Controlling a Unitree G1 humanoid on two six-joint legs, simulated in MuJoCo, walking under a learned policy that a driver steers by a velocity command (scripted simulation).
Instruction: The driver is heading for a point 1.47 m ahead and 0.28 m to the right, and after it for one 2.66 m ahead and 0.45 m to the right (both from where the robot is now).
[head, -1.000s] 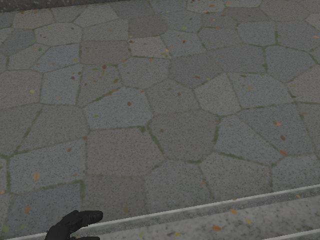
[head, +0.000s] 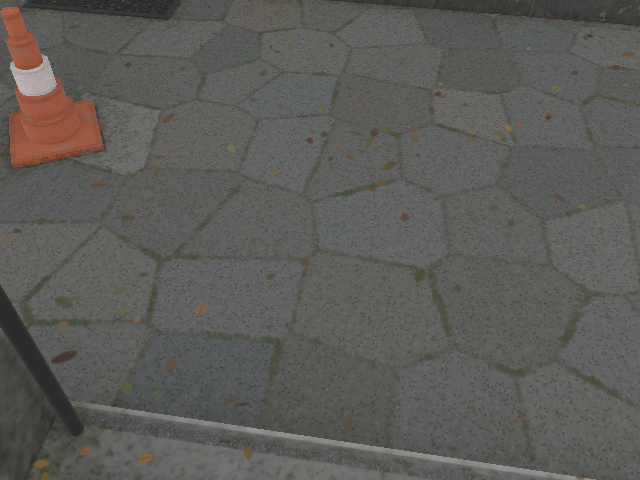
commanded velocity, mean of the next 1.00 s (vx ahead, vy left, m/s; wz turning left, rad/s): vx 0.10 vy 0.00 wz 0.01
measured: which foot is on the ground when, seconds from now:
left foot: down 0.00-0.88, up 0.90-1.00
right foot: down 0.00-1.00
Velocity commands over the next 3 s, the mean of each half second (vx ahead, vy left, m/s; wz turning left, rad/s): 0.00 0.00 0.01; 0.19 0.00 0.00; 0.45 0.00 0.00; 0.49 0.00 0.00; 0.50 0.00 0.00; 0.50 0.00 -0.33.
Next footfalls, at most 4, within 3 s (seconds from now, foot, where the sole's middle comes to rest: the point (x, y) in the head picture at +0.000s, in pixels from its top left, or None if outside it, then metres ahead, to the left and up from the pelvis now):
1.34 left None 0.38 0.06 -0.94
1.84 right None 0.64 -0.22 -1.11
2.46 left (330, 382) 1.06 -0.01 -1.28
2.96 right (395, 309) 1.36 -0.24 -1.28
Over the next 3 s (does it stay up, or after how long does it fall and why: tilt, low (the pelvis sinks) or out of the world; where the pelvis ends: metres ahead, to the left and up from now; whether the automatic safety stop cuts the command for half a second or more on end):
stays up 1.23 -0.15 -0.53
